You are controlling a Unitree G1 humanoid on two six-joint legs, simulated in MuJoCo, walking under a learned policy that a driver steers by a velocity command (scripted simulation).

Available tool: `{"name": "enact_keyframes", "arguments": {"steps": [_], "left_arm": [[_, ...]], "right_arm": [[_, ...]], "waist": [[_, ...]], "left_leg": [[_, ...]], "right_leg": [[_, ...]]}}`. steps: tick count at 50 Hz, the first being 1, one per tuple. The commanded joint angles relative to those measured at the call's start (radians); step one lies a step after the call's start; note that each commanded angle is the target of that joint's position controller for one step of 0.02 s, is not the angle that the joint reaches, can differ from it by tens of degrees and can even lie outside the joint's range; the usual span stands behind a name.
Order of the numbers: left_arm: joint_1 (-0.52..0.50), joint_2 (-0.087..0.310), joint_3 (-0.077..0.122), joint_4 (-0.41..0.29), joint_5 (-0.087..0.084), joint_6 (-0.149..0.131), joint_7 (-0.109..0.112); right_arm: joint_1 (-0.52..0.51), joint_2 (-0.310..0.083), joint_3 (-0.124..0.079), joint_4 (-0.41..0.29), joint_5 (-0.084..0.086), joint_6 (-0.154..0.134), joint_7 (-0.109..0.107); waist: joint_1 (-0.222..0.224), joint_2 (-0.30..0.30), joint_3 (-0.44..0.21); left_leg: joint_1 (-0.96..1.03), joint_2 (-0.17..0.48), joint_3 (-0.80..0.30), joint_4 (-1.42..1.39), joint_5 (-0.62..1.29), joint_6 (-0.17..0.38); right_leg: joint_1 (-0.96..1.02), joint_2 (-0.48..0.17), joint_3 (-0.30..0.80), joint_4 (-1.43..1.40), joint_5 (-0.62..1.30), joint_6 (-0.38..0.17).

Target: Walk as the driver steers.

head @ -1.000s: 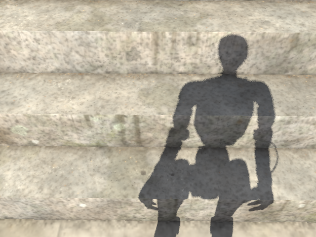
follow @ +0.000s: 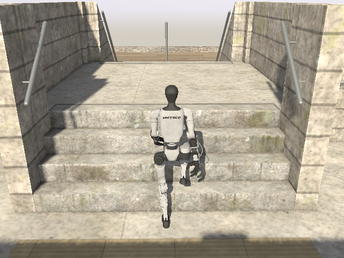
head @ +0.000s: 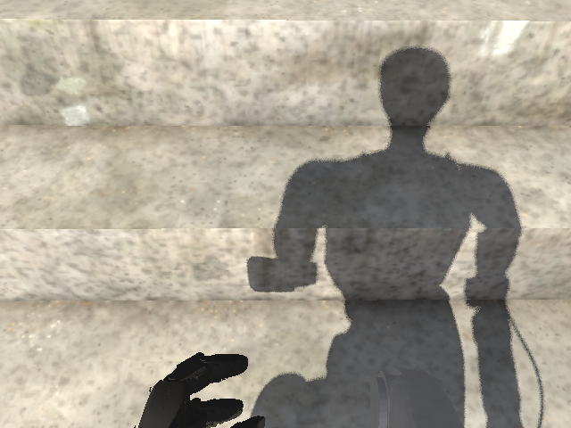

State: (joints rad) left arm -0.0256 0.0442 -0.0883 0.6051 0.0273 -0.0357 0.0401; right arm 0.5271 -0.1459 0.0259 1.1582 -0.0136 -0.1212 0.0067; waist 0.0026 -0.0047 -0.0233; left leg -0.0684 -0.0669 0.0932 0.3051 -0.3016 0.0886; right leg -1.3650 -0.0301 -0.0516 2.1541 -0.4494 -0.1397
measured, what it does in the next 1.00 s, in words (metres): climbs: right foot 0.20 m higher, then left foot 0.21 m higher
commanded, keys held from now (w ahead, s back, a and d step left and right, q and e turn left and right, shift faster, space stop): w+shift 0.68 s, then w+e+shift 0.32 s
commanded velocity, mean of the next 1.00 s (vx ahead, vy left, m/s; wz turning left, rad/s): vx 1.00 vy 0.00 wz -0.15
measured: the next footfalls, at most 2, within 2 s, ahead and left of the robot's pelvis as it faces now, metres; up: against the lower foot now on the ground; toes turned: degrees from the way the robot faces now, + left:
right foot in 0.10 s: +0.24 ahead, -0.09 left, +0.20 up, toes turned -4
left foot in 0.50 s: +0.46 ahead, +0.07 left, +0.41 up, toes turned +1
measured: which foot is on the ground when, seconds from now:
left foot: down 0.00-0.12, up 0.14-0.48, down 0.50-0.92, up 0.94-1.00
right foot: up 0.00-0.08, down 0.10-0.52, up 0.54-0.88, down 0.90-1.00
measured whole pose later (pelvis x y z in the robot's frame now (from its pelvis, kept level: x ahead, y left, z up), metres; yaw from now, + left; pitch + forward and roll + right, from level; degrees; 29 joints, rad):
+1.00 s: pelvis +0.64 -0.03 +0.52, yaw -11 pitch +4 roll -4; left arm 0.17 0.18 0.01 0.75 0.01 -0.01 0.01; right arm 0.41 -0.20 -0.04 0.82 -0.04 -0.16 0.02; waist 0.00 -0.01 -0.11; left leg -0.55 0.00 -0.04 1.69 0.09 0.10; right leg -0.66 0.21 -0.11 1.12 -0.54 -0.18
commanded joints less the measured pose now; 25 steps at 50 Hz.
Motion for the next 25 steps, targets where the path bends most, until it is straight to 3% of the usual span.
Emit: {"name": "enact_keyframes", "arguments": {"steps": [1, 2, 3, 4, 5, 6, 7, 8, 9, 10, 11, 12, 13, 15, 16, 17, 18, 19, 20, 21, 22, 23, 24, 25], "left_arm": [[-0.247, 0.032, -0.033, -0.193, 0.009, -0.020, -0.019], [-0.171, 0.034, -0.043, -0.150, -0.016, -0.028, -0.021], [0.012, 0.089, -0.010, -0.076, -0.035, -0.023, -0.013], [0.233, 0.135, 0.021, -0.007, -0.044, -0.002, 0.000], [0.391, 0.195, 0.046, 0.019, 0.000, -0.022, -0.017], [0.445, 0.340, 0.107, 0.088, 0.048, -0.021, -0.021], [0.448, 0.425, 0.151, 0.174, 0.032, -0.016, 0.001], [0.411, 0.351, 0.158, 0.210, 0.018, 0.004, -0.004], [0.331, 0.262, 0.145, 0.272, -0.004, -0.009, -0.018], [0.310, 0.189, 0.131, 0.352, 0.001, -0.024, -0.021], [0.346, 0.127, 0.119, 0.412, 0.014, -0.044, -0.030], [0.400, 0.079, 0.105, 0.454, 0.031, -0.061, -0.041], [0.428, 0.056, 0.096, 0.483, 0.023, -0.072, -0.050], [0.323, 0.051, 0.077, 0.476, 0.008, -0.097, -0.072], [0.386, 0.057, 0.071, 0.500, 0.013, -0.109, -0.073], [0.445, 0.127, 0.082, 0.508, 0.011, -0.116, -0.079], [0.439, 0.155, 0.084, 0.500, -0.013, -0.121, -0.076], [0.477, 0.165, 0.084, 0.524, -0.032, -0.121, -0.071], [0.497, 0.174, 0.084, 0.537, -0.053, -0.109, -0.061], [0.465, 0.187, 0.086, 0.497, -0.081, -0.107, -0.042], [0.511, 0.232, 0.088, 0.452, -0.133, -0.127, -0.017], [0.482, 0.380, 0.116, 0.439, -0.131, -0.151, 0.002], [0.404, 0.534, 0.178, 0.396, -0.126, -0.166, -0.010], [0.408, 0.503, 0.191, 0.365, -0.121, -0.163, -0.029]], "right_arm": [[0.039, -0.130, -0.011, -0.040, 0.035, 0.011, -0.052], [0.016, -0.093, 0.001, -0.048, 0.085, 0.029, -0.064], [0.034, -0.197, -0.015, -0.085, 0.091, 0.006, -0.071], [-0.048, -0.359, -0.062, -0.131, 0.081, -0.015, -0.064], [-0.157, -0.420, -0.113, -0.195, 0.093, -0.029, -0.026], [-0.157, -0.319, -0.111, -0.242, 0.088, -0.042, -0.005], [-0.138, -0.125, -0.081, -0.267, 0.046, -0.047, 0.023], [-0.168, -0.104, -0.070, -0.327, -0.043, -0.053, 0.034], [-0.301, -0.043, -0.062, -0.411, -0.069, -0.048, 0.027], [-0.377, 0.029, -0.037, -0.465, -0.073, -0.046, 0.022], [-0.424, 0.098, -0.012, -0.500, -0.073, -0.030, 0.009], [-0.444, 0.132, 0.007, -0.522, -0.053, -0.015, 0.001], [-0.398, 0.166, 0.026, -0.525, -0.043, 0.001, -0.003], [-0.486, 0.134, 0.039, -0.561, -0.002, 0.023, -0.016], [-0.548, 0.139, 0.044, -0.561, 0.018, 0.034, -0.031], [-0.606, 0.149, 0.049, -0.616, 0.018, 0.048, -0.041], [-0.642, 0.124, 0.049, -0.651, 0.014, 0.050, -0.051], [-0.691, 0.124, 0.065, -0.689, 0.014, 0.055, -0.056], [-0.757, 0.093, 0.066, -0.708, 0.026, 0.060, -0.055], [-0.654, 0.048, 0.074, -0.669, 0.032, 0.063, -0.050], [-0.572, -0.025, 0.050, -0.605, 0.043, 0.060, -0.039], [-0.419, -0.034, 0.036, -0.547, 0.049, 0.083, -0.049], [-0.255, -0.053, 0.021, -0.516, 0.046, 0.101, -0.039], [-0.221, -0.113, 0.005, -0.491, 0.020, 0.090, -0.011]], "waist": [[-0.007, -0.070, 0.086], [0.039, -0.025, -0.049], [0.115, 0.065, -0.247], [0.230, 0.200, -0.390], [0.285, 0.282, -0.464], [0.251, 0.044, -0.479], [0.176, -0.354, -0.472], [0.120, -0.141, -0.552], [0.057, -0.024, -0.333], [0.019, 0.055, -0.135], [-0.003, 0.068, -0.017], [-0.002, 0.027, 0.044], [-0.043, 0.038, 0.059], [-0.095, 0.083, 0.154], [-0.062, 0.053, 0.148], [-0.055, -0.035, 0.136], [-0.069, -0.026, 0.151], [-0.076, -0.016, 0.149], [-0.073, -0.038, 0.095], [-0.115, -0.091, -0.015], [-0.106, -0.029, -0.158], [-0.190, -0.113, -0.334], [-0.269, -0.207, -0.433], [-0.259, -0.185, -0.460]], "left_leg": [[-0.245, 0.227, -0.095, -0.422, 0.572, 0.058], [-0.334, 0.178, -0.018, -0.348, 1.282, 0.105], [-0.217, 0.266, -0.045, -0.136, 1.944, 0.152], [-0.057, 0.335, -0.048, 0.137, 2.489, 0.151], [0.098, 0.357, -0.082, 0.455, 2.544, 0.150], [-0.095, 0.265, -0.101, 0.728, 2.156, 0.104], [-0.539, -0.079, -0.209, 1.267, 0.532, 0.036], [-0.634, -0.072, -0.361, 1.619, 0.366, 0.078], [-0.749, -0.046, -0.329, 1.743, 0.449, 0.099], [-0.909, -0.046, -0.318, 1.864, 0.421, 0.124], [-1.024, -0.038, -0.324, 1.982, 0.328, 0.144], [-1.158, -0.049, -0.297, 2.172, 0.191, 0.145], [-1.228, -0.039, -0.299, 2.181, 0.181, 0.149], [-1.153, -0.037, -0.255, 1.891, 0.128, 0.120], [-1.185, -0.076, -0.176, 2.017, 0.097, 0.106], [-1.275, -0.068, -0.124, 2.098, -0.024, 0.094], [-1.273, -0.035, -0.112, 1.987, -0.066, 0.087], [-1.185, 0.004, -0.065, 1.743, -0.027, 0.095], [-1.005, 0.017, 0.045, 1.538, 0.005, 0.094], [-0.568, 0.034, 0.169, 1.253, 0.037, 0.093], [-0.288, -0.049, 0.227, 1.152, -0.010, 0.057], [-0.186, -0.069, 0.180, 1.183, -0.028, 0.048], [-0.246, -0.050, 0.130, 1.020, -0.131, 0.051], [-0.229, -0.087, 0.079, 0.768, -0.245, 0.068]], "right_leg": [[0.351, -0.039, -0.144, -0.505, -0.005, 0.003], [0.795, 0.059, -0.207, -0.765, 0.029, 0.005], [1.014, 0.129, -0.220, -0.737, -0.036, 0.007], [1.046, 0.141, -0.163, -0.724, -0.010, 0.001], [1.060, 0.138, -0.062, -1.031, 0.029, -0.022], [1.204, 0.008, 0.313, -1.251, -0.064, -0.088], [1.468, -0.262, 0.873, -1.584, 0.266, -0.238], [1.432, -0.241, 0.980, -1.702, -0.014, -0.187], [1.270, -0.188, 0.832, -1.724, -0.201, -0.117], [1.139, -0.191, 0.684, -1.713, -0.117, -0.086], [1.054, -0.162, 0.526, -1.697, 0.018, -0.076], [1.077, -0.150, 0.413, -1.730, 0.191, -0.051], [1.094, -0.138, 0.310, -1.743, 0.268, -0.011], [0.857, -0.074, 0.096, -1.842, 0.337, 0.075], [0.837, -0.087, 0.076, -1.900, 0.438, 0.052], [0.902, -0.123, 0.084, -1.967, 0.473, 0.035], [0.902, -0.113, 0.046, -1.995, 0.532, 0.042], [0.868, -0.094, -0.003, -2.067, 0.513, 0.068], [0.830, -0.087, -0.059, -2.159, 0.648, 0.059], [0.738, -0.077, -0.119, -2.229, 1.094, 0.013], [0.785, -0.078, -0.084, -2.102, 1.642, -0.051], [0.953, -0.152, -0.086, -1.923, 2.101, -0.101], [1.204, -0.233, -0.052, -1.681, 2.470, -0.130], [1.328, -0.240, -0.004, -1.441, 2.392, -0.125]]}}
